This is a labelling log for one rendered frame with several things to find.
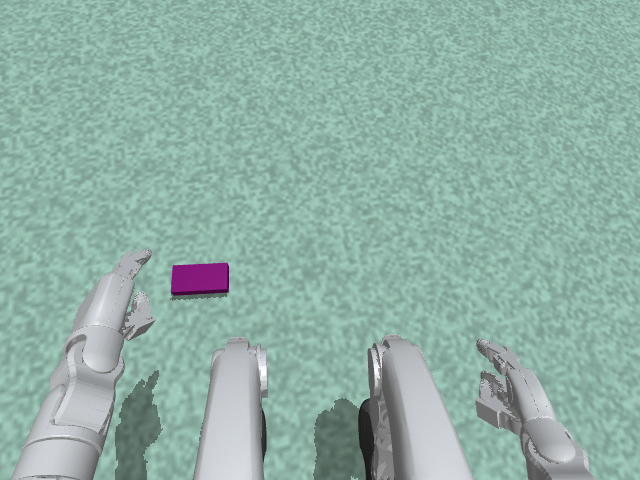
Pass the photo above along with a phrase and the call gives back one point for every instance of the right robot arm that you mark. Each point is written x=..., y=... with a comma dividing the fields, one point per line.
x=551, y=453

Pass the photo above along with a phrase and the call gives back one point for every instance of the left robot hand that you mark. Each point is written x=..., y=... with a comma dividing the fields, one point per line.
x=107, y=303

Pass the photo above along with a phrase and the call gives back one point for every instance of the right robot foot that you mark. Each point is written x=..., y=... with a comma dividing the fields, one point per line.
x=366, y=438

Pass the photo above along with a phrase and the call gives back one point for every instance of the right robot hand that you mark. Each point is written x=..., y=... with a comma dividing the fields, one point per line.
x=520, y=398

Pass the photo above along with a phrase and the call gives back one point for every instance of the small box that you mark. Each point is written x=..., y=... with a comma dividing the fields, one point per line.
x=200, y=279

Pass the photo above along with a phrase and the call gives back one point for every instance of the left robot arm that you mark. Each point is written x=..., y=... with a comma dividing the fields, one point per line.
x=70, y=429

